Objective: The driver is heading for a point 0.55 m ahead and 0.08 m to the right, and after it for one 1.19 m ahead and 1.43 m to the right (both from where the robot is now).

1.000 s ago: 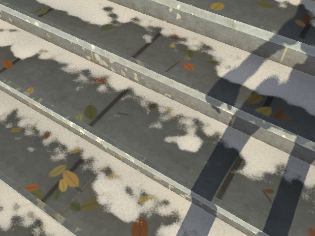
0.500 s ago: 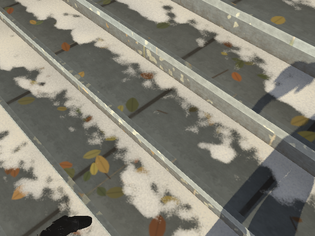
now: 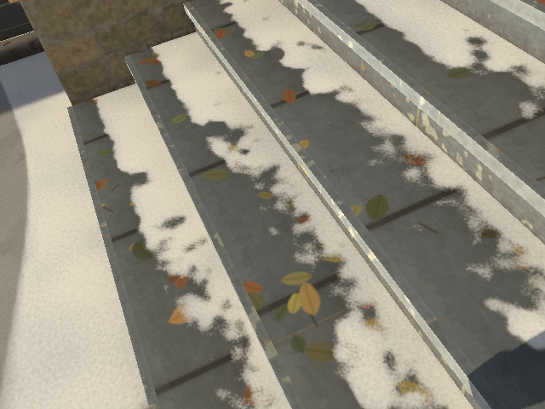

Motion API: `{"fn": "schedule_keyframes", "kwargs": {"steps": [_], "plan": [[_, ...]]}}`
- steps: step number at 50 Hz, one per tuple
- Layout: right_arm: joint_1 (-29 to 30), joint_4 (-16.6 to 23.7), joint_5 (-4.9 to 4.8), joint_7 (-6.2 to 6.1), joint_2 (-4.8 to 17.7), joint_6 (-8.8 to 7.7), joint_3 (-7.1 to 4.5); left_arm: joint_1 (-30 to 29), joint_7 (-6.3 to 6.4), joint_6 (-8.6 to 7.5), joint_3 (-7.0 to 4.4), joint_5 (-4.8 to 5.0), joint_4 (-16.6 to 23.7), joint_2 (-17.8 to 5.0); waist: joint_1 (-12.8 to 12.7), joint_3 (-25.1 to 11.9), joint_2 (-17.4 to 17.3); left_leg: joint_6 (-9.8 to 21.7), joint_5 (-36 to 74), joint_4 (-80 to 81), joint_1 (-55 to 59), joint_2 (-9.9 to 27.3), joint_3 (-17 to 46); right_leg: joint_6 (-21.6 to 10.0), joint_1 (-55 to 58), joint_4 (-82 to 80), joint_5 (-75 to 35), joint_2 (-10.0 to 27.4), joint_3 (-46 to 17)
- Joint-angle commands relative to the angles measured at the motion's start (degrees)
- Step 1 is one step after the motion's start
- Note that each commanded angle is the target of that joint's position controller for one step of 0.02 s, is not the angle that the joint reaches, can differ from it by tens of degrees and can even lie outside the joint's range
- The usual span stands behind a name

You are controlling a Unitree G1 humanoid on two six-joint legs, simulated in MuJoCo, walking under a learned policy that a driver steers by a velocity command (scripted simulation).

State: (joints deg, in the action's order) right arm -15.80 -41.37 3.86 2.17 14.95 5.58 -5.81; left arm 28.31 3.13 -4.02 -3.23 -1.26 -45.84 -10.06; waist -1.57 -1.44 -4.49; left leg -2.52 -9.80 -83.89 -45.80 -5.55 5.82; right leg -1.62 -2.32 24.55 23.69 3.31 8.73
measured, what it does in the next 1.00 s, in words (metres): climbs: left foot, then right foot 0.14 m higher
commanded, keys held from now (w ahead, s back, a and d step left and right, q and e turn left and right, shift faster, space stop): w+q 0.02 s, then w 0.26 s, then w+e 0.72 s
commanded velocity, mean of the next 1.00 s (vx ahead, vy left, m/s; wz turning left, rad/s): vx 0.48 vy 0.00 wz -0.14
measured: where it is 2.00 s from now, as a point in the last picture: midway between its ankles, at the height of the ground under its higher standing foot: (355, 149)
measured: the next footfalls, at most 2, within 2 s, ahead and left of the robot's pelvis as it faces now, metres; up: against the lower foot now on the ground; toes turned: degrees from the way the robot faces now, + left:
left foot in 0.26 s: +0.25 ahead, +0.14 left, +0.00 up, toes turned +8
right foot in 0.74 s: +0.50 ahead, +0.06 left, +0.14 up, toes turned -7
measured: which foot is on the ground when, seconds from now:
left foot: up 0.00-0.24, down 0.26-0.74, up 0.76-1.00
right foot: down 0.00-0.26, up 0.28-0.72, down 0.74-1.00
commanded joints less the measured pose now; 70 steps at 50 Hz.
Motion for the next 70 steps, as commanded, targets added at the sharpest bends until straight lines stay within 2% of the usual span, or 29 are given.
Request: {"fn": "schedule_keyframes", "kwargs": {"steps": [1, 8, 11, 12, 13, 14, 15, 17, 20, 22, 25, 28, 35, 37, 38, 39, 40, 41, 43, 45, 52, 54, 56, 58, 59, 60, 62, 64, 70], "plan": [[9.4, 7.3, -0.03, 0.25, 0.8, -1.08, 0.32, 2.2, 0.44, -2.05, -1.29, 0.18, 1.1, -6.4, -0.8, 7.9, 12.2, 0.6, 0.4, 2.4, -16.1, 1.7, -0.3, -3.7, 6.4, -7.8, -29.4, 14.4, -9.5], [16.2, 9.8, -2.01, 2.33, -1.0, -1.98, 2.18, -0.2, 0.84, -1.57, -1.74, 0.23, 1.7, -9.1, 0.3, 8.2, 13.0, 7.2, -6.2, 35.1, 5.7, 3.4, -11.2, -4.6, 3.5, -11.3, -55.6, 14.2, 1.1], [2.0, 4.4, -2.30, 1.29, 0.4, -4.23, 1.14, 2.0, 0.25, -0.39, -1.75, 2.38, -0.6, -12.1, 6.5, -1.8, 14.4, 11.4, 0.5, 47.4, 31.3, -1.7, -15.1, -4.8, 2.9, 9.5, -85.8, 13.8, 1.5], [-7.2, 0.9, -2.18, 1.19, 1.6, -5.78, 0.53, -0.5, -0.48, -0.02, -2.00, 3.55, 0.2, -13.3, 11.5, -4.3, 14.2, 11.6, 10.7, 59.8, 43.3, -1.4, -13.1, -4.6, -2.2, 22.0, -75.6, 10.6, 1.6], [-8.0, -0.1, -1.40, 0.55, 3.9, -6.50, -0.09, 1.2, -1.21, 0.15, -0.95, 2.39, 0.4, -8.3, 9.0, -6.2, 11.1, 10.3, 8.5, 56.2, 57.3, 5.5, -4.4, -3.6, -18.7, 37.1, -30.7, 5.3, -0.5], [-8.8, 1.4, -1.31, 0.03, 11.4, -6.30, -0.99, 5.6, -2.14, 0.12, 0.47, 3.18, 4.0, -2.1, 4.3, -15.0, -5.7, 17.1, 29.2, 51.5, 68.6, 25.3, 21.8, -1.6, -34.6, 66.2, 10.4, -3.2, -2.9], [-11.9, 1.2, -2.17, -0.60, 12.3, -5.43, -1.79, 1.3, -2.34, -0.45, -0.70, 3.58, 4.5, -5.8, 10.7, -23.2, -1.8, 20.9, 22.6, 62.2, 65.7, 27.7, 29.7, -3.8, -37.1, 80.2, 3.1, -6.0, -14.9], [-6.8, -2.3, -1.30, -1.39, 6.7, -6.34, 0.19, -8.0, -1.33, -0.44, -0.19, 2.78, 6.6, -3.5, 6.0, -5.8, -0.1, 18.9, 10.8, 64.7, 52.9, 23.3, 17.0, -4.9, -52.4, 97.5, -0.9, -4.1, -9.2], [-8.2, -8.7, -0.62, -1.07, -2.5, -8.84, 4.05, -10.7, -0.99, 1.84, 2.82, 1.77, 7.0, 3.9, 0.0, -0.2, 2.8, 11.7, 7.7, 61.7, 38.1, 20.7, 6.6, -7.8, -62.3, 114.6, -3.0, -5.9, -13.6], [-7.4, -11.3, -0.59, -1.24, -2.7, -9.91, 4.99, -13.7, -0.65, 3.63, 4.43, 1.78, 8.7, 7.9, -2.4, 4.4, 2.3, 8.4, -1.5, 63.5, 29.0, 21.0, 3.9, -7.6, -69.2, 119.0, -4.1, -8.1, -16.1], [0.4, -10.3, -1.38, -0.48, -1.1, -11.44, 6.39, -19.1, -0.28, 5.12, 3.90, 1.15, 11.1, 3.2, -5.3, 12.0, 2.1, 0.3, -5.4, 72.5, 10.4, 14.4, -6.7, -3.5, -61.6, 94.5, -12.0, -8.1, -9.6], [-8.9, -13.8, -3.50, -2.48, 1.5, -12.52, 6.40, -22.7, -1.42, 6.03, 2.79, 0.18, 11.6, 0.0, -1.6, 9.5, -0.6, 4.8, 23.4, 76.3, 20.1, 13.2, -9.2, -1.6, -56.7, 79.5, -10.8, -6.7, -3.5], [-12.3, -11.7, -3.09, -7.43, 6.0, -10.36, 4.88, -23.4, -2.22, 6.65, 4.25, 0.76, 8.1, 1.3, -3.3, -2.0, -3.5, 5.3, 96.4, 59.6, 49.4, 22.0, -16.4, -9.9, -40.3, 51.7, 15.5, -9.2, 6.9], [-9.7, -9.2, -1.99, -7.63, 8.1, -9.12, 3.61, -16.6, -2.21, 6.42, 2.93, 0.18, 6.1, -3.6, -6.2, -5.5, -7.0, 4.9, 89.4, 44.4, 53.2, 23.5, -14.8, -12.5, -32.1, 36.4, 17.3, -10.8, -1.9], [-7.0, -5.6, -3.57, -6.08, 9.3, -8.81, 2.89, -10.7, -2.08, 5.67, 1.80, 0.56, 3.3, -5.8, -9.0, -6.4, -2.2, 4.2, 84.3, 30.8, 39.6, 18.9, -17.2, -15.6, -18.6, 30.8, 12.1, -10.6, -5.8], [1.3, -0.9, -4.48, -4.03, 8.7, -9.19, 2.65, -3.4, -1.66, 5.50, -0.19, 1.33, -0.4, -9.3, -15.0, -5.1, 12.7, 1.4, 36.0, 3.8, 15.2, 6.3, -18.1, -23.0, -4.5, 12.4, 9.5, -2.4, -27.7], [9.2, 3.2, -2.35, -1.90, 4.7, -10.36, 3.69, -8.5, -0.74, 5.26, -0.77, 1.21, -0.9, -10.9, -10.8, -3.4, 16.8, -0.2, -6.4, -13.8, 5.5, -1.4, -7.0, -27.1, -10.1, -0.9, 10.9, 5.3, -52.7], [8.4, 6.2, -1.33, -0.56, 1.1, -10.74, 4.62, -13.2, -0.30, 4.76, -0.09, 0.61, 0.4, -8.5, -5.4, 2.9, 5.9, 1.1, -7.2, -14.9, 1.9, 1.7, 1.5, -24.2, -19.7, -0.2, 13.5, 6.0, -56.0], [-0.3, 5.5, -1.15, -0.36, -0.8, -9.81, 5.04, -13.9, 0.70, 3.13, 0.22, -1.80, -1.1, -6.2, 2.7, 7.4, -4.7, 2.4, -11.8, -6.8, 2.5, 5.7, 2.4, -16.8, -28.7, 4.5, 8.4, 4.4, -44.6], [-1.9, 5.9, -0.71, -1.73, -1.5, -8.11, 5.60, -16.8, 0.66, 1.08, 0.80, -2.45, -0.6, -5.9, 5.6, 8.1, -1.5, 1.7, -12.8, -6.5, 1.8, 5.6, -1.1, -15.4, -31.1, 5.9, -0.5, 1.5, -34.4], [26.6, 20.7, -0.15, -1.33, 2.9, -10.16, 5.43, -0.8, 1.33, -1.73, -2.68, -1.26, -3.6, -14.5, -6.7, 5.3, 8.8, -0.6, -11.6, 19.3, -13.7, 9.2, -3.4, -13.4, -4.6, -2.4, -20.9, 0.9, -33.5], [25.6, 21.1, -2.39, 1.06, -1.1, -10.19, 7.65, -3.7, 1.36, -0.09, -2.72, -0.56, -2.2, -13.0, -5.6, 1.6, 6.3, -2.0, 0.7, 42.6, 12.0, 5.9, -9.5, -11.1, -13.9, -9.7, -19.0, -2.2, -30.4], [11.1, 14.8, -5.08, 0.87, 2.0, -9.39, 5.79, -7.2, 0.01, -0.35, -3.05, -0.47, -1.0, -14.6, 0.5, -4.7, 5.9, -1.1, 10.3, 51.6, 34.0, 2.5, -8.6, -8.0, -11.5, -5.8, -30.8, -2.6, -29.0], [-12.1, 7.0, -4.39, -1.84, 8.3, -9.80, 2.67, -15.2, -2.03, -2.10, -4.01, -0.35, 2.2, -17.6, 14.9, -14.1, 5.8, 1.8, 19.7, 61.1, 55.9, 5.0, -8.8, -2.9, -10.9, 18.4, -44.4, -7.0, -21.7], [-13.2, 5.6, -1.75, -2.91, 8.6, -10.43, 2.50, -14.3, -2.43, -2.20, -2.05, 0.21, 3.3, -8.8, 12.2, -12.8, 3.0, 1.9, 20.8, 54.6, 64.9, 14.9, 0.8, -1.3, -24.9, 32.3, -3.7, -9.7, -21.3], [-10.9, 7.2, 1.44, -3.61, 12.8, -10.56, 1.70, -6.3, -2.20, -1.62, -0.65, 4.82, 6.8, -6.0, 6.2, -21.6, -11.1, 8.3, 42.9, 55.6, 72.4, 31.0, 23.1, 0.5, -34.7, 50.2, 4.5, -10.5, -18.2], [0.1, 10.1, 0.46, -3.17, 6.4, -10.67, 2.42, -2.9, -1.34, -0.06, -0.52, 2.66, 5.3, -8.2, 2.2, -18.9, -3.2, 16.8, 21.6, 60.6, 57.2, 29.7, 25.0, 1.2, -34.9, 63.1, -3.3, -6.4, -14.8], [2.6, 8.6, -0.64, -2.45, 1.3, -12.08, 3.85, -9.8, -2.98, 0.88, -0.55, 0.14, 7.4, -8.7, 1.5, -9.4, 2.8, 14.5, 2.8, 66.6, 44.5, 22.8, 14.7, 0.7, -36.1, 62.0, -6.4, -2.9, -14.3], [-7.5, -0.5, -1.58, -1.50, 3.1, -14.69, 3.10, -17.5, -3.78, 3.45, 0.31, -1.08, 12.3, -4.5, 1.1, -2.2, 0.1, 13.1, 12.4, 69.8, 41.0, 23.1, 3.1, -2.6, -50.6, 79.7, -5.7, -2.8, -12.4]]}}
Keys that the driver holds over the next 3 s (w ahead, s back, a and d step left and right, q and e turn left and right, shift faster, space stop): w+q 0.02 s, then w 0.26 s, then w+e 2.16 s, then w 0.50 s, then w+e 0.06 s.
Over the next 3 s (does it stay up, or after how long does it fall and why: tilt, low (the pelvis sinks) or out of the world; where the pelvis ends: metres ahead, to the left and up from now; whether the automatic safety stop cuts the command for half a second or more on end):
stays up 1.36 -0.65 0.54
